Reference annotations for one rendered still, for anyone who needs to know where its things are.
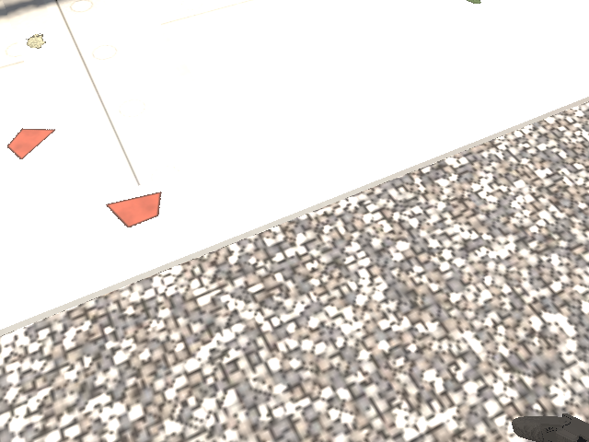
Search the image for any robot right hand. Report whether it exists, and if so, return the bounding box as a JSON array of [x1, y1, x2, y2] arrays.
[[512, 413, 589, 442]]

